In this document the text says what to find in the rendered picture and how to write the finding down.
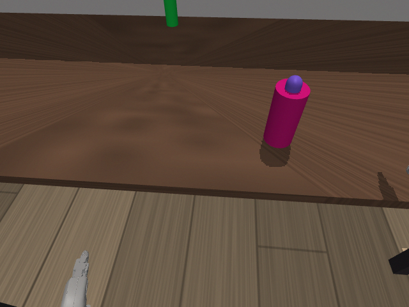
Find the table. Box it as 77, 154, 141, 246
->
0, 13, 409, 275

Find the left robot hand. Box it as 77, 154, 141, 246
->
61, 250, 91, 307

